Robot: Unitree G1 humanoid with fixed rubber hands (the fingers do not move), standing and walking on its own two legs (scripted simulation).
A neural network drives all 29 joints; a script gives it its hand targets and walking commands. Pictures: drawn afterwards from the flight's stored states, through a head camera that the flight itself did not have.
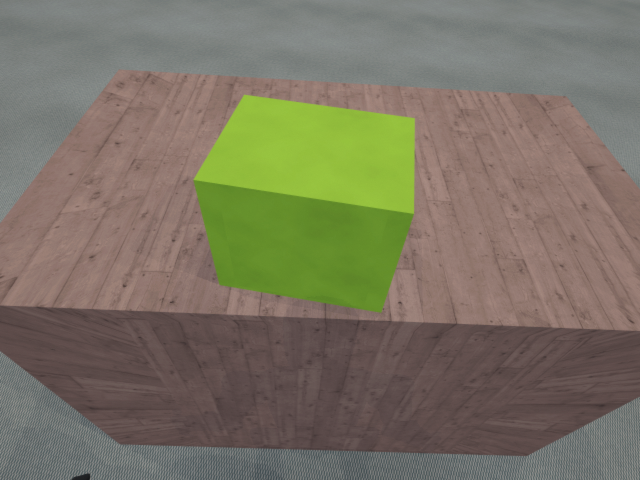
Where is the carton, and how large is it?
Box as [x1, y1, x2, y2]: [193, 95, 414, 312]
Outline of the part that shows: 244,95 193,180 219,284 380,312 413,215 414,118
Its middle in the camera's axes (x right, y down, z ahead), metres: -0.01 -0.05 +0.56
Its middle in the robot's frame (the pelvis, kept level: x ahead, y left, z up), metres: +0.46 +0.02 +0.09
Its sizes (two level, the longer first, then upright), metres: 0.242 0.190 0.203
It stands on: a pedestal, 0.75 m high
